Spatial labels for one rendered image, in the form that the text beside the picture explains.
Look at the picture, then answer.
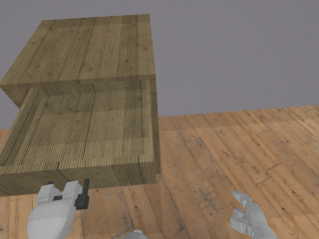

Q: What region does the drawer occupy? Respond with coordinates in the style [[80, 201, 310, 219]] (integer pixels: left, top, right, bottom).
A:
[[0, 79, 157, 197]]

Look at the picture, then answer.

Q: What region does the left robot hand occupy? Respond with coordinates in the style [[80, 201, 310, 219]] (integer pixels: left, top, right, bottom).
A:
[[27, 180, 83, 239]]

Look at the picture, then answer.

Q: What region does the right robot hand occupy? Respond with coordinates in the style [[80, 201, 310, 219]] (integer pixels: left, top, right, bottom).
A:
[[230, 190, 269, 237]]

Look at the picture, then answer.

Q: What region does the right robot forearm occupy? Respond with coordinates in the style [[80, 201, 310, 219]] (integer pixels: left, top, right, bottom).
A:
[[251, 225, 279, 239]]

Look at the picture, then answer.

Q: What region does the cabinet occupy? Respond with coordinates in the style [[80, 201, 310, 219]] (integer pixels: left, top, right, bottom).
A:
[[0, 14, 161, 174]]

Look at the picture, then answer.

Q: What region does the handle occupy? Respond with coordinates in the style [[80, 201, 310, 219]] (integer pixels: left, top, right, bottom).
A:
[[48, 178, 90, 210]]

